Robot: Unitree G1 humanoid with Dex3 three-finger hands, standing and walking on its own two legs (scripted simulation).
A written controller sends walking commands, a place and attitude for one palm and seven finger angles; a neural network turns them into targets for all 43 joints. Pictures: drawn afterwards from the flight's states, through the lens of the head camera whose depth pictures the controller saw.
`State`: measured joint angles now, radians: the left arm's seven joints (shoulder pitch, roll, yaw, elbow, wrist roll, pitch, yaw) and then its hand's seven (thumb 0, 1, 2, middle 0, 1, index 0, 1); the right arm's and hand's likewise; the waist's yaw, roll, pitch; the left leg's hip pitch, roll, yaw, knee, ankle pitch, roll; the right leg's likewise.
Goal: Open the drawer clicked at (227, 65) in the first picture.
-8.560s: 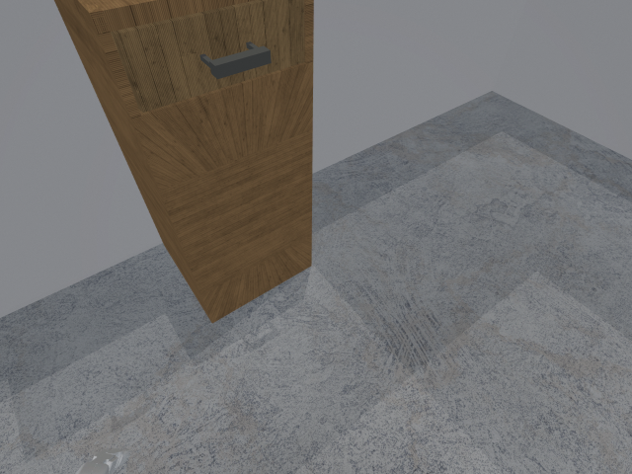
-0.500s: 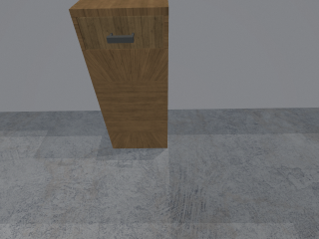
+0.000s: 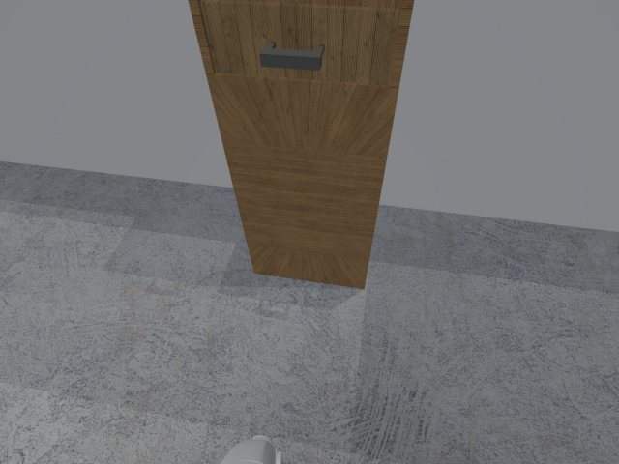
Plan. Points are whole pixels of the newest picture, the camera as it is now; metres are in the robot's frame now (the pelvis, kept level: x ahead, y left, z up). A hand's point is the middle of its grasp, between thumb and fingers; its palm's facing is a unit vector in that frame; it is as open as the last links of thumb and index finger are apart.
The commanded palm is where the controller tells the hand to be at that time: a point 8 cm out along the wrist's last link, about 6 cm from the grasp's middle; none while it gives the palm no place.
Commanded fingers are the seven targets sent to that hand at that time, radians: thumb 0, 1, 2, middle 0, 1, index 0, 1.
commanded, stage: take the last steps up to it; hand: left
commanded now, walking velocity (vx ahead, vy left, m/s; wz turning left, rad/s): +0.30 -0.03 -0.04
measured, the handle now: (293, 53) +0.81 +0.13 +0.13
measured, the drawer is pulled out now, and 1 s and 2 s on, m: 0.00 0.00 0.00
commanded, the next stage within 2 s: come to a stop and stand still in 0.50 s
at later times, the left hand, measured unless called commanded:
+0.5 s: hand (232, 361) +0.29 +0.18 -0.15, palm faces -0.05 -0.97 -0.23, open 7.3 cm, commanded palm none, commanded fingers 0.00 0.90 0.90 -0.20 -0.30 -0.20 -0.30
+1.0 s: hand (244, 369) +0.28 +0.16 -0.16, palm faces +0.04 -0.97 -0.24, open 7.3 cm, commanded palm none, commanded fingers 0.00 0.90 0.90 -0.20 -0.30 -0.20 -0.30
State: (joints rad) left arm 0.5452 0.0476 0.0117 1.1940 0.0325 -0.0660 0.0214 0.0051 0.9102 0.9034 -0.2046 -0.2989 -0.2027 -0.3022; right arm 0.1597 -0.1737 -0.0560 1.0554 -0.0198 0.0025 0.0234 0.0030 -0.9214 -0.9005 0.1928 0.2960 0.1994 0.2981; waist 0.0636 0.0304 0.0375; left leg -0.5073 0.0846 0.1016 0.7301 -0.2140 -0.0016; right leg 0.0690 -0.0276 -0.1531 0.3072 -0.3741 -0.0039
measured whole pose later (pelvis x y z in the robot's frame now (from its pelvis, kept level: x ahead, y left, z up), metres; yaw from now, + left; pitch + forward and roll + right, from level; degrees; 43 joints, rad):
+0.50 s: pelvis +0.18 -0.01 +0.00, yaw -3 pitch -1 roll +3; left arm 0.16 0.18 0.07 0.98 0.03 0.00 -0.02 0.00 0.92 0.90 -0.20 -0.30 -0.20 -0.30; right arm 0.36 -0.17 -0.05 1.09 -0.03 -0.04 -0.01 -0.01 -0.92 -0.90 0.20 0.30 0.20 0.30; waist -0.04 0.00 0.03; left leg -0.03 0.03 0.19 0.40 -0.34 -0.02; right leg -0.48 -0.12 -0.09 0.68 -0.19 0.01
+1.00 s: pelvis +0.23 -0.03 +0.00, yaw -2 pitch +0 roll +2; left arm 0.20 0.15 0.05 1.01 0.04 0.02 0.03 0.00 0.92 0.90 -0.21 -0.30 -0.21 -0.30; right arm 0.14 -0.21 -0.06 1.01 -0.01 0.06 -0.01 0.00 -0.91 -0.90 0.19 0.30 0.20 0.30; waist 0.04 0.02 0.07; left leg -0.39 0.02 0.01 0.88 -0.42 -0.05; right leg -0.32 -0.07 -0.14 0.48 -0.17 -0.04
